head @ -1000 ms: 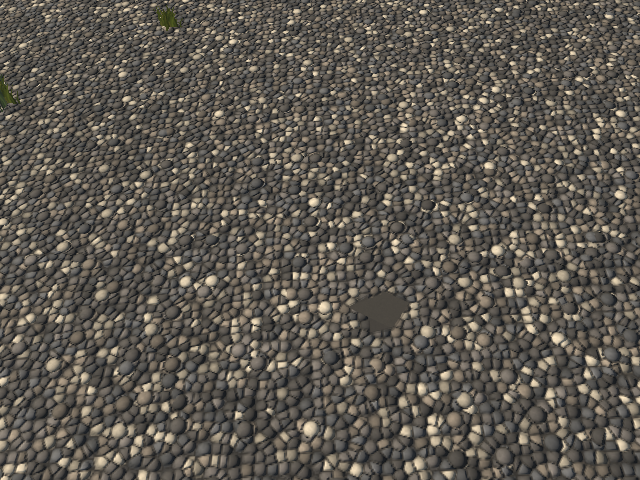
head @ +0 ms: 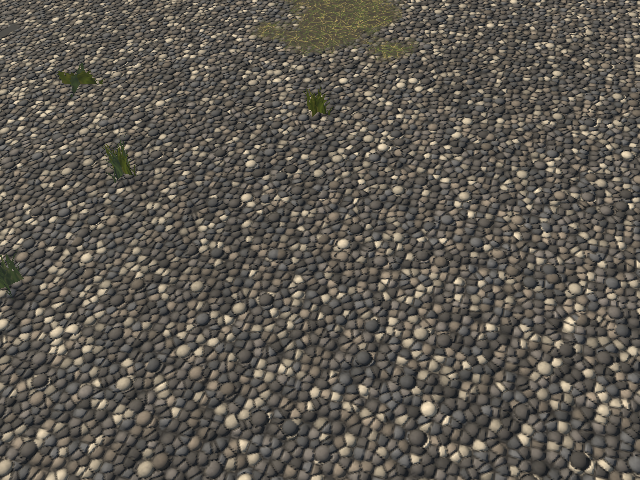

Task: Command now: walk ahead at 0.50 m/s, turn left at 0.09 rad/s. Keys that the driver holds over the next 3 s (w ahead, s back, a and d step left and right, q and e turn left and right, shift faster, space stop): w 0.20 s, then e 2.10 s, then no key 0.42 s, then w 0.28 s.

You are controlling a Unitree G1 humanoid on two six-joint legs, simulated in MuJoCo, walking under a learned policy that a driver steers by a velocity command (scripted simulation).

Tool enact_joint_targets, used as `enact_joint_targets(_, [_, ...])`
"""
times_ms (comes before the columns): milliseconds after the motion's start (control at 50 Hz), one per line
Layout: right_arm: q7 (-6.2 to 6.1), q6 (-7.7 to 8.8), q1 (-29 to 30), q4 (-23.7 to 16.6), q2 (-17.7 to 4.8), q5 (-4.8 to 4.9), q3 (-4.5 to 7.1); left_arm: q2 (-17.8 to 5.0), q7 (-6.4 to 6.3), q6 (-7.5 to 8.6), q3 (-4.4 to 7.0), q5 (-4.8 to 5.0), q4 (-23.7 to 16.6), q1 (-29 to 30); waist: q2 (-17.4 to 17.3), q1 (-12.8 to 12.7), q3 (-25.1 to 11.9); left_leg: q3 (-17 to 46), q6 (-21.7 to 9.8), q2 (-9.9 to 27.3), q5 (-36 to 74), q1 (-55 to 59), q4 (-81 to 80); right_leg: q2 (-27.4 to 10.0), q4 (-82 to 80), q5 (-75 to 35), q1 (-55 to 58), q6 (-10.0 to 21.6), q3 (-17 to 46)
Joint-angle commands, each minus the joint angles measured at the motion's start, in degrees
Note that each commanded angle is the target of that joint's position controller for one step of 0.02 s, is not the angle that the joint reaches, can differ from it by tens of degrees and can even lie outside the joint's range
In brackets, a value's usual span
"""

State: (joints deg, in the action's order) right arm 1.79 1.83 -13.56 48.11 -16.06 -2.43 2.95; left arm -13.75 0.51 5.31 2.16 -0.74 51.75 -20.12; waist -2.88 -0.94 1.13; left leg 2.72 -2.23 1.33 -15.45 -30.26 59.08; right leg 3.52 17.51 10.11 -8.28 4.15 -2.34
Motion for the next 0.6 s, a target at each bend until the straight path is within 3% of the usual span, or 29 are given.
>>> enact_joint_targets(20, [0.52,0.12,2.7,-3.9,-1.9,-0.09,-0.12,-6.2,-0.05,0.87,1.2,0.36,-1.4,-1.7,7.4,0.7,1.3,-2.1,1.5,2.9,5.3,-7.6,-4.9,-14.5,-10.1,-14.6,3.6,7.7,11.6])
enact_joint_targets(100, [0.75,0.52,11.2,-6.4,-0.3,0.55,-1.46,-6.9,0.05,0.62,1.28,0.38,0.5,-5.0,7.6,-1.3,2.4,-5.2,1.8,2.5,12.0,-4.2,-17.8,-12.9,-10.0,-19.2,3.7,6.5,7.4])
enact_joint_targets(200, [0.12,0.94,15.4,-8.0,-1.8,0.86,-1.43,-8.1,-0.39,0.06,1.46,-0.14,2.7,-7.6,7.6,-1.7,3.2,-6.1,-0.9,0.9,10.0,-0.4,-25.4,-16.1,-6.5,-25.1,9.3,5.8,7.6])
enact_joint_targets(240, [-0.64,1.77,10.2,-6.3,-2.1,0.34,-1.04,-7.9,-0.79,-0.36,1.3,-0.09,3.5,-7.1,6.9,0.9,1.6,-6.2,-2.2,-1.8,8.2,7.5,-29.4,-15.0,2.2,-40.6,10.3,4.1,7.3])
enact_joint_targets(260, [-1.24,2.67,2.4,-3.4,-2.7,-0.24,-0.6,-7.8,-0.87,-0.56,1.16,0.47,3.7,-6.4,5.3,4.2,-2.3,-6.7,-3.3,-3.1,13.5,17.2,-34.4,-12.5,11.2,-44.2,9.0,2.6,6.0])
enact_joint_targets(280, [-2.02,3.62,-5.7,-1.2,-5.5,-1.34,0.22,-6.6,-0.96,-0.31,0.69,1.26,2.7,-6.2,3.6,6.8,-8.3,-1.8,-4.7,3.3,23.6,31.4,-33.5,-9.9,21.9,-32.6,0.6,1.1,5.1])
enact_joint_targets(300, [-2.49,3.63,-11.3,-1.3,-11.5,-2.38,1.55,-0.7,-1.18,-0.31,-0.8,3.09,0.9,-10.8,-7.6,6.6,-18.0,16.5,-11.0,22.7,46.4,49.7,-30.4,-2.7,41.6,3.5,-15.8,-1.5,0.4])
enact_joint_targets(320, [-2.04,2.47,-11.2,-1.3,-11.5,0.98,2.11,-5.2,-2.22,-1.33,0.81,2.36,2.2,-12.9,-7.7,5.9,-22.7,23.6,-15.7,27.1,59.3,46.9,-32.3,1.4,52.1,24.4,-18.4,-1.4,3.4])
enact_joint_targets(340, [-1.89,2.14,-6.4,-2.1,-7.9,2.1,1.21,-6.6,-2.55,-2.26,1.67,1.22,2.2,-9.8,-2.1,3.6,-15.8,15.4,-14.4,23.7,58.0,39.8,-33.3,-1.9,54.7,21.9,-19.7,-1.3,6.3])
enact_joint_targets(360, [-2.06,2.24,-1.7,-2.8,-4.2,2.03,0.13,-5.0,-2.24,-2.6,1.52,0.7,1.6,-6.7,-1.6,2.2,-8.7,9.5,-12.2,20.9,54.4,32.8,-36.2,-3.8,52.8,19.0,-21.3,-1.6,5.4])
enact_joint_targets(380, [-2.4,2.22,0.7,-3.0,-2.0,1.83,-0.55,-4.2,-1.85,-3.3,1.71,0.19,1.7,-5.4,-1.7,0.9,-4.7,5.3,-9.8,18.1,48.9,27.2,-39.0,-5.4,50.1,16.4,-20.6,-2.0,5.2])
enact_joint_targets(400, [-2.88,2.16,1.5,-2.8,-1.4,1.96,-0.78,-4.1,-1.26,-4.25,2.01,-0.57,1.5,-5.0,-3.0,-0.2,-2.7,2.3,-8.6,16.1,45.8,22.9,-41.1,-6.0,48.4,14.2,-18.9,-2.6,4.7])
enact_joint_targets(480, [-3.44,2.51,1.5,-2.6,-3.3,1.56,-0.09,-2.3,-0.33,-6.59,2.48,-0.66,0.3,-4.7,-2.3,-2.4,-4.5,-4.3,-9.8,15.6,43.9,18.3,-43.0,-4.7,48.9,9.1,-17.0,-3.9,2.7])
enact_joint_targets(600, [-4.02,1.12,0.4,-1.8,-4.1,1.19,0.35,-1.7,0.94,-8.2,1.85,-1.08,-4.7,4.9,-4.1,-0.6,-2.5,-9.6,-9.5,15.2,28.9,17.9,-43.5,-6.4,33.7,2.7,-17.5,-4.0,0.3])
